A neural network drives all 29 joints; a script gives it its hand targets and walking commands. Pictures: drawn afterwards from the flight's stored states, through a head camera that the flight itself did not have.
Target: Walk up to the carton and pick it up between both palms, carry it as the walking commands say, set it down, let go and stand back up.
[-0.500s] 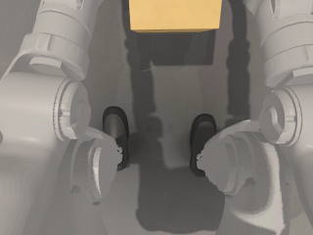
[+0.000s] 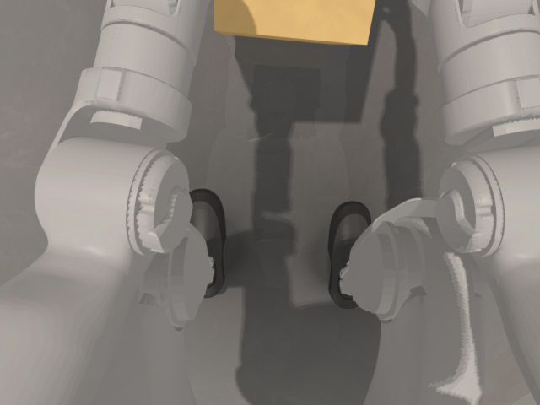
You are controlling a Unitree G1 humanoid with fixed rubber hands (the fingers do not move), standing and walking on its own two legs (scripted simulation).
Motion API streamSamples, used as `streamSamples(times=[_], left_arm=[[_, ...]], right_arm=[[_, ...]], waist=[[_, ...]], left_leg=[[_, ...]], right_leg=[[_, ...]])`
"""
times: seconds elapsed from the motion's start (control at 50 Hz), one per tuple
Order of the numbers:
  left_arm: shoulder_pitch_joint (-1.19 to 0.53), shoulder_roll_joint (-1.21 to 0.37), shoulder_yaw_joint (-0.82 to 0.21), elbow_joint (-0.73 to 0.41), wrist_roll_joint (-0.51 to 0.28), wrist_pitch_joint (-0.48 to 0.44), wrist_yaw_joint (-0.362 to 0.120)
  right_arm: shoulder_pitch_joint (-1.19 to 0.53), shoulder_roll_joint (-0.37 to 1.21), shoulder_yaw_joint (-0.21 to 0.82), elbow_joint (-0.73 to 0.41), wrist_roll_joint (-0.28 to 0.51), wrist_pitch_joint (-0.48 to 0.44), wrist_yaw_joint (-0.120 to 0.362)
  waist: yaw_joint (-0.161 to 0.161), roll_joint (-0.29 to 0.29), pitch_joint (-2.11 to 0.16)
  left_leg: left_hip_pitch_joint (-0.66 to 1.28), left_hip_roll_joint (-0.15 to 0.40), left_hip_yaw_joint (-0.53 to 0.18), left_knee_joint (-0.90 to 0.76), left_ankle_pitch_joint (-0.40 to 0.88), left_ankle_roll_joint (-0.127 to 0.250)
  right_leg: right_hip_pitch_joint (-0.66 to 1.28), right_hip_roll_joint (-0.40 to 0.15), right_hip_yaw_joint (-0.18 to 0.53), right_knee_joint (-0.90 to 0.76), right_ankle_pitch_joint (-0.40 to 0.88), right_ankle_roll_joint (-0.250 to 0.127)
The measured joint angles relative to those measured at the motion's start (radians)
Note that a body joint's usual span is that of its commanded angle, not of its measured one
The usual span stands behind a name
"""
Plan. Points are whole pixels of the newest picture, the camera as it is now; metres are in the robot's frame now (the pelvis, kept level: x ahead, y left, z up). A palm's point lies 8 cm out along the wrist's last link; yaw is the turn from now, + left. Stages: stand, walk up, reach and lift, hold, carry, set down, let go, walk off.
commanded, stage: reach and lift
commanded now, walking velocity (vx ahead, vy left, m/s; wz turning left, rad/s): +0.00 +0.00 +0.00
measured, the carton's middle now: out of the picture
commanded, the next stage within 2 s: none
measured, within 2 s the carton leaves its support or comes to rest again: neither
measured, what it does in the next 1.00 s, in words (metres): rises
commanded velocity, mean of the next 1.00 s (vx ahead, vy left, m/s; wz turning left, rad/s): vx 0.00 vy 0.00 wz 0.00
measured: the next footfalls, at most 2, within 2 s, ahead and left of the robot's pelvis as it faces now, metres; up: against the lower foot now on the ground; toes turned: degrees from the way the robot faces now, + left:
none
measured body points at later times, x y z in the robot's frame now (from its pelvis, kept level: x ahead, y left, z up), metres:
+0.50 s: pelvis -0.01 +0.00 +0.01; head +0.35 -0.01 +0.27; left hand +0.58 +0.10 -0.10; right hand +0.58 -0.14 -0.11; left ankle +0.13 +0.14 -0.33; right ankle +0.10 -0.13 -0.33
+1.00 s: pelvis -0.02 +0.00 +0.05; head +0.33 -0.01 +0.33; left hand +0.56 +0.10 -0.03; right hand +0.56 -0.13 -0.05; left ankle +0.13 +0.14 -0.33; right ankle +0.10 -0.13 -0.33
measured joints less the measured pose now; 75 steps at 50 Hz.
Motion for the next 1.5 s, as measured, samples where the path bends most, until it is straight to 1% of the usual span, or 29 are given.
streamSamples(times=[0.12,0.22,0.32,0.38,0.44,0.52,0.6,0.68,0.78,0.88,0.98,1.08,1.12,1.18,1.22,1.28,1.36,1.44,1.5], left_arm=[[0.014,-0.014,0.007,-0.025,0.007,0.010,0.019],[0.024,-0.017,0.029,-0.029,0.028,0.017,0.002],[0.041,-0.017,0.020,-0.095,0.028,0.064,0.011],[0.058,-0.022,0.013,-0.117,0.029,0.067,0.017],[0.063,-0.040,0.052,-0.093,0.059,0.068,0.007],[0.100,-0.067,0.083,-0.132,0.072,0.087,0.026],[0.132,-0.073,0.087,-0.162,0.078,0.104,0.017],[0.158,-0.081,0.075,-0.222,0.078,0.123,0.031],[0.159,-0.084,0.075,-0.235,0.078,0.126,0.036],[0.165,-0.089,0.092,-0.236,0.088,0.132,0.024],[0.185,-0.101,0.095,-0.250,0.092,0.149,0.019],[0.221,-0.115,0.084,-0.281,0.093,0.166,0.020],[0.233,-0.117,0.077,-0.290,0.094,0.167,0.021],[0.240,-0.122,0.072,-0.300,0.093,0.171,0.034],[0.240,-0.123,0.074,-0.306,0.094,0.175,0.034],[0.241,-0.128,0.107,-0.303,0.115,0.175,0.010],[0.262,-0.138,0.117,-0.313,0.121,0.176,0.003],[0.288,-0.148,0.106,-0.346,0.121,0.197,0.018],[0.293,-0.150,0.105,-0.351,0.121,0.202,0.018]], right_arm=[[0.000,0.001,-0.008,-0.001,-0.013,0.002,0.003],[0.000,0.007,-0.014,-0.004,-0.015,0.009,0.003],[0.003,0.012,-0.008,-0.046,-0.021,0.045,-0.004],[0.004,0.015,-0.009,-0.055,-0.021,0.050,-0.011],[0.004,0.033,-0.053,-0.033,-0.060,0.054,-0.011],[0.017,0.065,-0.099,-0.029,-0.103,0.063,-0.022],[0.033,0.081,-0.102,-0.058,-0.118,0.091,-0.031],[0.042,0.090,-0.102,-0.090,-0.126,0.098,-0.035],[0.045,0.103,-0.127,-0.101,-0.151,0.097,-0.033],[0.067,0.127,-0.162,-0.117,-0.179,0.098,-0.033],[0.124,0.144,-0.168,-0.165,-0.183,0.112,-0.034],[0.162,0.151,-0.161,-0.227,-0.182,0.157,-0.035],[0.162,0.152,-0.161,-0.234,-0.181,0.167,-0.036],[0.162,0.152,-0.163,-0.234,-0.181,0.168,-0.036],[0.162,0.163,-0.185,-0.233,-0.187,0.162,-0.035],[0.163,0.184,-0.215,-0.231,-0.213,0.159,-0.033],[0.187,0.198,-0.217,-0.250,-0.225,0.167,-0.035],[0.200,0.199,-0.209,-0.267,-0.221,0.185,-0.034],[0.201,0.199,-0.208,-0.269,-0.219,0.191,-0.034]], waist=[[0.000,0.003,0.000],[0.000,0.005,0.000],[0.001,0.006,0.003],[0.001,0.006,0.002],[0.003,0.006,-0.002],[0.003,0.006,-0.001],[0.003,0.006,0.000],[0.003,0.006,0.001],[0.003,0.006,0.000],[0.003,0.006,-0.001],[0.003,0.006,-0.001],[0.004,0.006,0.000],[0.004,0.006,0.000],[0.006,0.006,-0.001],[0.006,0.006,-0.001],[0.006,0.006,-0.002],[0.008,0.006,-0.001],[0.010,0.006,0.000],[0.010,0.006,-0.001]], left_leg=[[0.018,0.000,0.000,0.000,0.000,0.000],[0.029,0.000,0.000,0.000,0.000,-0.001],[0.056,-0.001,0.000,0.000,-0.004,-0.003],[0.084,-0.003,0.000,-0.001,-0.007,-0.005],[0.110,-0.004,0.000,-0.003,-0.008,-0.006],[0.139,-0.004,0.000,-0.016,-0.008,-0.006],[0.168,-0.004,0.000,-0.040,-0.008,-0.006],[0.198,-0.006,0.000,-0.064,-0.008,-0.007],[0.236,-0.009,0.000,-0.085,-0.009,-0.008],[0.273,-0.009,0.000,-0.104,-0.009,-0.008],[0.311,-0.010,0.000,-0.127,-0.009,-0.008],[0.353,-0.014,0.000,-0.151,-0.008,-0.008],[0.371,-0.015,0.000,-0.160,-0.008,-0.008],[0.396,-0.015,0.000,-0.172,-0.006,-0.008],[0.411,-0.015,0.000,-0.182,-0.004,-0.008],[0.431,-0.015,0.000,-0.201,0.001,-0.008],[0.461,-0.015,0.000,-0.229,0.009,-0.008],[0.495,-0.015,0.000,-0.253,0.014,-0.008],[0.524,-0.015,0.000,-0.269,0.016,-0.008]], right_leg=[[0.017,0.001,0.001,0.000,0.000,0.000],[0.027,0.003,0.002,0.000,0.001,0.001],[0.052,0.007,0.004,0.000,0.001,0.003],[0.078,0.010,0.007,0.000,-0.001,0.004],[0.104,0.010,0.007,-0.002,-0.002,0.004],[0.133,0.010,0.006,-0.016,-0.001,0.004],[0.162,0.010,0.005,-0.042,0.000,0.004],[0.192,0.010,0.006,-0.067,0.000,0.004],[0.230,0.010,0.007,-0.088,0.000,0.006],[0.268,0.010,0.006,-0.109,0.002,0.007],[0.307,0.010,0.006,-0.134,0.003,0.008],[0.348,0.010,0.008,-0.158,0.004,0.010],[0.366,0.010,0.008,-0.167,0.005,0.010],[0.391,0.010,0.008,-0.180,0.008,0.010],[0.405,0.010,0.008,-0.189,0.010,0.010],[0.424,0.010,0.007,-0.208,0.017,0.010],[0.454,0.010,0.007,-0.236,0.025,0.010],[0.488,0.010,0.006,-0.263,0.032,0.010],[0.518,0.010,0.006,-0.280,0.035,0.010]])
